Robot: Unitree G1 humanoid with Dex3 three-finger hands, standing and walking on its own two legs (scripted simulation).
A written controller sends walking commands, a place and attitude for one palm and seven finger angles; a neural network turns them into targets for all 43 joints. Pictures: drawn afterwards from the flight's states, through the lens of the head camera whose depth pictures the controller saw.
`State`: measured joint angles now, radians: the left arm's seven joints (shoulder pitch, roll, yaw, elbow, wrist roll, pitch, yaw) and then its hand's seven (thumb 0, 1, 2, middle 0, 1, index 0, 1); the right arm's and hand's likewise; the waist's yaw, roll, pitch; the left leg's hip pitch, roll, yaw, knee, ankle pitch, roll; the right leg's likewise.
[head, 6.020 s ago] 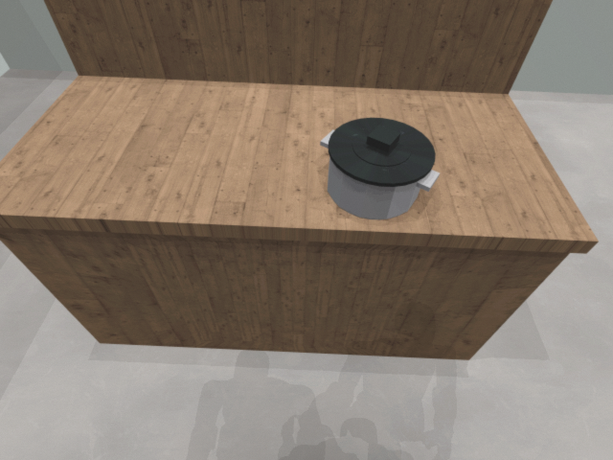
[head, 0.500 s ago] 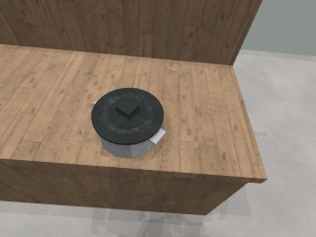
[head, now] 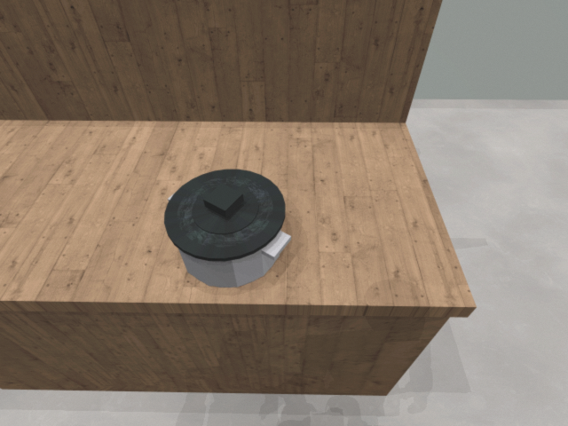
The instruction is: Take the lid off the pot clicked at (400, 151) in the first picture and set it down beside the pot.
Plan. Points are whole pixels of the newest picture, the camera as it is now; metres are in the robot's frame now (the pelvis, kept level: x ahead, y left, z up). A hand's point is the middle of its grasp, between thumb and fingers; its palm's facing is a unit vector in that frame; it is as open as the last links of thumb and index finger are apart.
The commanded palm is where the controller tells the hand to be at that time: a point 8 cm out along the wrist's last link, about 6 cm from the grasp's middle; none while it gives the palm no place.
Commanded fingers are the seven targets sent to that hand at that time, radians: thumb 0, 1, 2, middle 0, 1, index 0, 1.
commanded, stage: come to a stop and stand still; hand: left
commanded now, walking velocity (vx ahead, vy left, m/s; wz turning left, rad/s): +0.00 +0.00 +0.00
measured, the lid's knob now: (223, 200) +0.45 +0.14 +0.06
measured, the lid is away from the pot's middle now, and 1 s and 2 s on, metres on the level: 0.00 0.00 0.00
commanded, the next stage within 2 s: look again from close up in 0.78 s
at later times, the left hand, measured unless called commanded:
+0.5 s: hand out of the picture +0.03 +0.16 -0.17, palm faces +0.00 -0.98 -0.18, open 7.4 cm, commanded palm none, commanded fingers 0.00 0.90 0.90 -0.20 -0.30 -0.20 -0.30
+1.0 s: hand out of the picture +0.03 +0.14 -0.17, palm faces +0.02 -0.99 -0.16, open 7.4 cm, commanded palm none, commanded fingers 0.00 0.90 0.90 -0.20 -0.30 -0.20 -0.30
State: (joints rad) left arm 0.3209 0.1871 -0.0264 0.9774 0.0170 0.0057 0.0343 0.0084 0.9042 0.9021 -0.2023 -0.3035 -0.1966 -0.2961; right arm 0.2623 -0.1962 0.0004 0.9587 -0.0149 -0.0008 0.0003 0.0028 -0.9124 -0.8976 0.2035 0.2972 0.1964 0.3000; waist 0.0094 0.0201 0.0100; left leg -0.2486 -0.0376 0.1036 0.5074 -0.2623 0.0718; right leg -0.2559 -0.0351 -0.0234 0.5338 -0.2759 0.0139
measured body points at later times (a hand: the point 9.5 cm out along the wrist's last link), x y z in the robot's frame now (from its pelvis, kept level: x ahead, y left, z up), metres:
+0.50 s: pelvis +0.03 -0.01 +0.00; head +0.05 +0.00 +0.45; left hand +0.03 +0.21 -0.16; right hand +0.02 -0.22 -0.15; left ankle +0.01 +0.07 -0.73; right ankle +0.00 -0.13 -0.73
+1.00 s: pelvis +0.04 -0.01 +0.01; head +0.07 +0.00 +0.46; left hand +0.03 +0.20 -0.16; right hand +0.03 -0.23 -0.15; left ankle +0.01 +0.07 -0.73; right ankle +0.00 -0.13 -0.73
